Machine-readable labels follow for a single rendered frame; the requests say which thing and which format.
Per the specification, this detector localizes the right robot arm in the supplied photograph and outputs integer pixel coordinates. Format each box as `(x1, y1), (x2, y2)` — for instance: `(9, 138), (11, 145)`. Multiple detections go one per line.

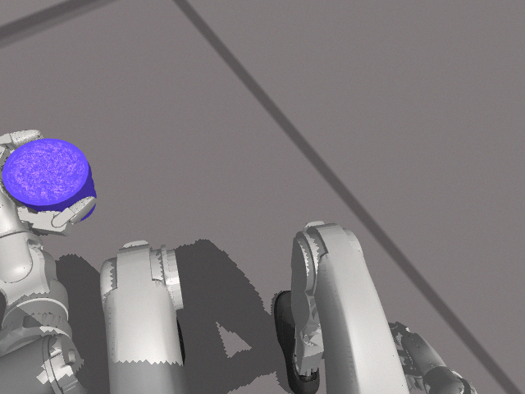
(422, 366), (477, 394)

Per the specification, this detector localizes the right robot foot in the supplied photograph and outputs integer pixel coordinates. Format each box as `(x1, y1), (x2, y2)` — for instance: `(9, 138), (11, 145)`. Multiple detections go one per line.
(274, 291), (320, 394)

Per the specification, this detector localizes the cup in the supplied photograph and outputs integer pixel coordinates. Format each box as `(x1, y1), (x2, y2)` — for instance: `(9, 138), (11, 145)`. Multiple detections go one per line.
(2, 139), (97, 222)

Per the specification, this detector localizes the right robot hand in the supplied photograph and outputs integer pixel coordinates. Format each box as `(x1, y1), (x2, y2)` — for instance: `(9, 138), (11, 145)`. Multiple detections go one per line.
(388, 322), (446, 392)

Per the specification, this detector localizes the left robot hand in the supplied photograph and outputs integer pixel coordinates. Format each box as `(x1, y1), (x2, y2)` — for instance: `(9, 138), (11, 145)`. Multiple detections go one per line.
(0, 130), (97, 237)

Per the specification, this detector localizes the left robot arm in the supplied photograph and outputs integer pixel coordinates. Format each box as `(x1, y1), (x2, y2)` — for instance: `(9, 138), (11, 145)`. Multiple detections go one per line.
(0, 231), (90, 394)

